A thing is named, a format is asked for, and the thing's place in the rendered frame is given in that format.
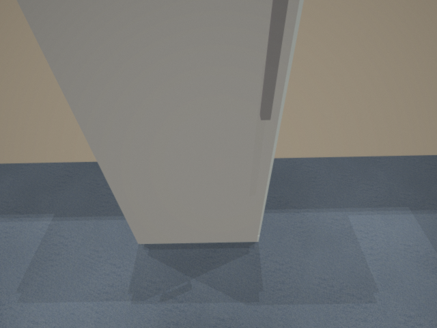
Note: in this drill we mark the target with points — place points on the handle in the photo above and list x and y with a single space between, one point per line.
275 38

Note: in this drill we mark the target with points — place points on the fridge door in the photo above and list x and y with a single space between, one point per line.
168 95

